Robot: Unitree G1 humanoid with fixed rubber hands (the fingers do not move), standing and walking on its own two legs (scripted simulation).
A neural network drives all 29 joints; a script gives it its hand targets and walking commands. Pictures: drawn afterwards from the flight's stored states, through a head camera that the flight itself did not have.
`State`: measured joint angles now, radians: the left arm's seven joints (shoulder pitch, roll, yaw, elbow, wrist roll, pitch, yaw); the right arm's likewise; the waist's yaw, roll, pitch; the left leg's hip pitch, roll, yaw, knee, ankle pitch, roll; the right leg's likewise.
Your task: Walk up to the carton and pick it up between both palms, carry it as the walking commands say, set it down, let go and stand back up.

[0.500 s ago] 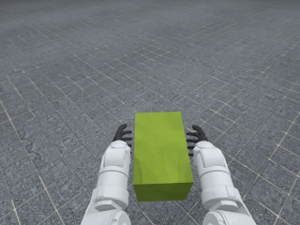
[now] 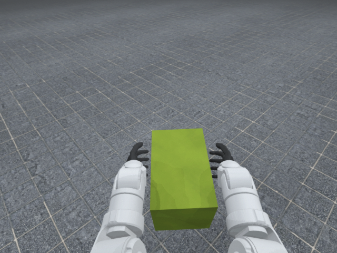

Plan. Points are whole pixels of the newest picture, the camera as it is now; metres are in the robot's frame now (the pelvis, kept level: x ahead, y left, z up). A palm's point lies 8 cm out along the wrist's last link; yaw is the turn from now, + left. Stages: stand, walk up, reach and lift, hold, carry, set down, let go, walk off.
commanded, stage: hold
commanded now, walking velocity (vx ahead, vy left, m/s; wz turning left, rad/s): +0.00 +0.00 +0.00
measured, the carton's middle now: (179, 177) +0.35 +0.00 -0.03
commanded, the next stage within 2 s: carry in 0.48 s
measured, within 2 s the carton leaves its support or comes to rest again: neither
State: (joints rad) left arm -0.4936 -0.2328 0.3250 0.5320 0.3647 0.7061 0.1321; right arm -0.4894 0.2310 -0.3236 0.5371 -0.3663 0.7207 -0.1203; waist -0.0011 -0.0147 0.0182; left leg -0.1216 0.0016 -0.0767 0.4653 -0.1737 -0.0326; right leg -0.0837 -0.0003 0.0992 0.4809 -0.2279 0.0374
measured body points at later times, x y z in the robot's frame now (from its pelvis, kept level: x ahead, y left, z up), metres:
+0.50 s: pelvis +0.01 +0.00 +0.00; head -0.06 +0.01 +0.45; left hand +0.33 +0.12 +0.06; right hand +0.33 -0.12 +0.05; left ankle +0.07 +0.14 -0.74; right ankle +0.04 -0.15 -0.74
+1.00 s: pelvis -0.01 +0.00 -0.02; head +0.01 +0.01 +0.43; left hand +0.34 +0.17 +0.09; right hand +0.38 -0.06 +0.09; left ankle +0.03 +0.12 -0.72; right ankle +0.04 -0.14 -0.74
